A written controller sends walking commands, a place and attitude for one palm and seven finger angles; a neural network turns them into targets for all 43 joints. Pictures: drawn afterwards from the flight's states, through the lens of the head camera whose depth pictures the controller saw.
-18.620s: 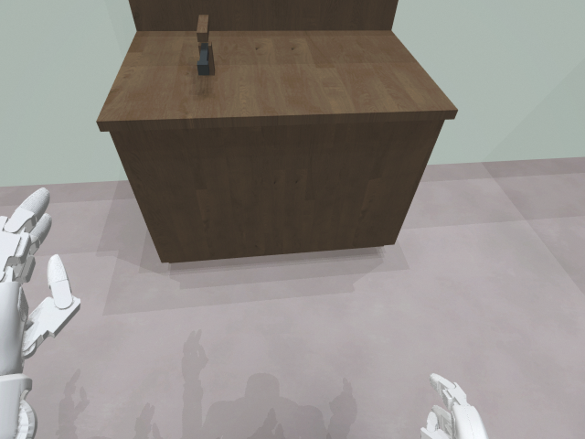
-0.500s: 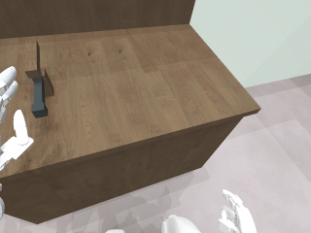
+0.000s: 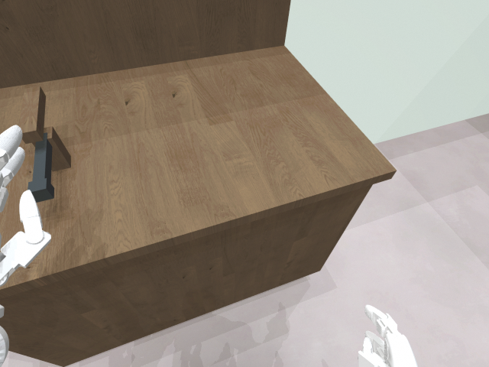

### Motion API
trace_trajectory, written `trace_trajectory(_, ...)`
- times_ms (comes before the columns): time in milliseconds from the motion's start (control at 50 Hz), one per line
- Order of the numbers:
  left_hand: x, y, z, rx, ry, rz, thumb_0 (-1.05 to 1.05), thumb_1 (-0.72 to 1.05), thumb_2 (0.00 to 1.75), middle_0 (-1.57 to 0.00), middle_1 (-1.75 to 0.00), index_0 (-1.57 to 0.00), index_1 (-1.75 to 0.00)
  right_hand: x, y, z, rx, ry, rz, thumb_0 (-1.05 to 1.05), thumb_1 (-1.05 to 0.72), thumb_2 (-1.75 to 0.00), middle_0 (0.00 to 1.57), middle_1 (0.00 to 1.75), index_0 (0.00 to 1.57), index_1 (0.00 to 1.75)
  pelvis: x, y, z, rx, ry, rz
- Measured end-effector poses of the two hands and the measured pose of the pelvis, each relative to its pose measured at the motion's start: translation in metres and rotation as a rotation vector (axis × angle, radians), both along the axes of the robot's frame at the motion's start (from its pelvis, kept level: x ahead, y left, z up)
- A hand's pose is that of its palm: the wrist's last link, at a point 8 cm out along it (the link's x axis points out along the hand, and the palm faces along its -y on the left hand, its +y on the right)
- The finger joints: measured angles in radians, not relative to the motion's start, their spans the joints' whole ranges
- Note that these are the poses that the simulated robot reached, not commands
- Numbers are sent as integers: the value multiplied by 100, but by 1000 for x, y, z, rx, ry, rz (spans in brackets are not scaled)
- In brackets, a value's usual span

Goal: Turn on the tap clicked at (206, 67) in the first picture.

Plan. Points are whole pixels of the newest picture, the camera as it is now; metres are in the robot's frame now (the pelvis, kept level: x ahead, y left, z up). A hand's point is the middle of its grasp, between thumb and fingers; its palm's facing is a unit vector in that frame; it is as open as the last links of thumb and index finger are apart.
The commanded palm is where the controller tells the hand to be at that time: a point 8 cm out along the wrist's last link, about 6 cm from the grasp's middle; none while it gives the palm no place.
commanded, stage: come to a stop and stand still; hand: left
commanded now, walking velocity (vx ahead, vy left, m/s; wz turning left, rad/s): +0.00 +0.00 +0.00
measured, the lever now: (41, 190) +0.37 +0.37 +0.05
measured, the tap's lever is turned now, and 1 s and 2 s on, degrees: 0 0 0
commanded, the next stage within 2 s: look again from close up in 0.60 s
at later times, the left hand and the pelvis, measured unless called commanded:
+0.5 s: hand (30, 260) +0.21 +0.26 +0.15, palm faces +0.25 -0.87 -0.42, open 7.4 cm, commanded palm +0.16 +0.30 +0.18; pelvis -0.02 +0.04 +0.00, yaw -4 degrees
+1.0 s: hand (13, 237) +0.23 +0.28 +0.17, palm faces +0.33 -0.87 -0.36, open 7.4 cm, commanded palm +0.17 +0.31 +0.18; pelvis -0.01 +0.04 +0.01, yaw -4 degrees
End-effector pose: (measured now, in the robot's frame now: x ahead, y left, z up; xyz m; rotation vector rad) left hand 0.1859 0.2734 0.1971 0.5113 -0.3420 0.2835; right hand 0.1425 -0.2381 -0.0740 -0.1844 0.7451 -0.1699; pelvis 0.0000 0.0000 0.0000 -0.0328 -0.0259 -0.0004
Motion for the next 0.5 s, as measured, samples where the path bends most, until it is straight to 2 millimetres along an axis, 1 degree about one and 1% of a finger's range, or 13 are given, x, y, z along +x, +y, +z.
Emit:
trace_trajectory(60,-4,7,-3,2,25,22,1,88,89,-21,-30,-21,-30,4,1,1,3,-5,-2,1,-91,-90,20,30,20,30,-1,2,0,11,9,-1)
trace_trajectory(160,-12,22,-19,-48,94,74,1,89,89,-21,-30,-21,-30,5,10,3,-17,6,6,1,-91,-90,20,30,20,30,-1,10,3,24,4,-11)
trace_trajectory(180,-10,28,-16,6,89,77,1,88,89,-21,-30,-21,-30,5,13,3,-36,7,35,1,-91,-90,20,30,20,30,-3,11,3,18,6,-12)
trace_trajectory(220,-1,51,3,96,-1,102,1,88,89,-22,-30,-22,-30,5,21,0,-47,26,99,1,-91,-90,20,30,20,30,-9,11,2,21,2,-14)
trace_trajectory(260,8,68,18,80,-85,142,1,88,89,-22,-30,-22,-30,5,29,0,-27,20,137,1,-91,-90,20,30,20,30,-14,15,2,28,-5,-28)
trace_trajectory(280,10,70,21,52,-106,147,1,88,89,-21,-30,-21,-30,5,33,0,-6,3,139,1,-91,-90,20,30,20,30,-16,18,3,28,-8,-35)
trace_trajectory(320,13,59,18,-1,-99,113,1,89,89,-20,-30,-21,-30,4,41,3,39,-46,123,1,-91,-90,20,30,20,30,-18,25,3,29,-13,-50)
trace_trajectory(380,8,31,-1,-33,-2,-1,1,89,90,-20,-30,-20,-30,1,51,8,78,-104,80,1,-91,-90,20,30,20,30,-20,33,3,29,-15,-68)
trace_trajectory(400,6,24,-8,-35,36,-34,1,89,90,-20,-30,-20,-30,-2,53,9,82,-112,65,1,-91,-90,20,30,20,30,-20,35,3,29,-16,-73)
trace_trajectory(440,-1,19,-21,-40,94,-73,1,89,89,-20,-30,-20,-30,-7,56,12,80,-114,42,1,-91,-90,20,30,20,30,-21,36,4,30,-18,-76)
trace_trajectory(500,-10,28,-29,-46,119,-58,1,88,89,-21,-30,-21,-30,-17,59,14,56,-96,37,1,-91,-90,20,30,20,30,-24,35,4,27,-22,-73)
